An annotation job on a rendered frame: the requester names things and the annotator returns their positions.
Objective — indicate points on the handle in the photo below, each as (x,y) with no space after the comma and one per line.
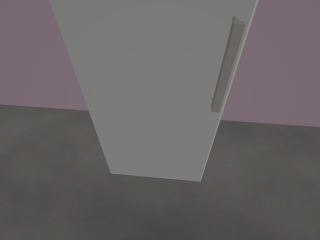
(232,46)

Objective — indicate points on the fridge door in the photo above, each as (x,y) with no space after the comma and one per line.
(148,71)

